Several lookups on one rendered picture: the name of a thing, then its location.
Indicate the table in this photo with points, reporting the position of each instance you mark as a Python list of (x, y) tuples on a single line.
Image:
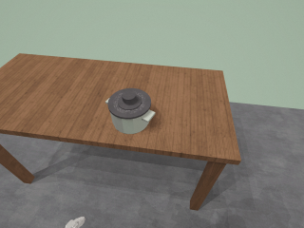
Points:
[(62, 99)]

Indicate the robot left hand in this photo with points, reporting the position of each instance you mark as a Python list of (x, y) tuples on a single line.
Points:
[(77, 223)]

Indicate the lid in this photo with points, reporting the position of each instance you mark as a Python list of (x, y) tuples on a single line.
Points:
[(131, 111)]

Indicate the knob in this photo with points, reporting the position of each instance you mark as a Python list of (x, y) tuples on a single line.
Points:
[(129, 97)]

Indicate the pot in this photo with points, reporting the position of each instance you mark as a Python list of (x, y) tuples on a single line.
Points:
[(132, 126)]

